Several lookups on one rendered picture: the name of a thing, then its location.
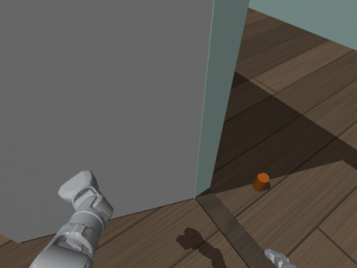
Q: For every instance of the right robot hand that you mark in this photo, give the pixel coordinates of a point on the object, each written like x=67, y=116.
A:
x=279, y=259

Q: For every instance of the left robot hand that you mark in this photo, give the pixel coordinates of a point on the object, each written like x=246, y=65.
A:
x=81, y=179

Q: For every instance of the left robot arm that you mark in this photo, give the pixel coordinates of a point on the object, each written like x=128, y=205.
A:
x=76, y=242

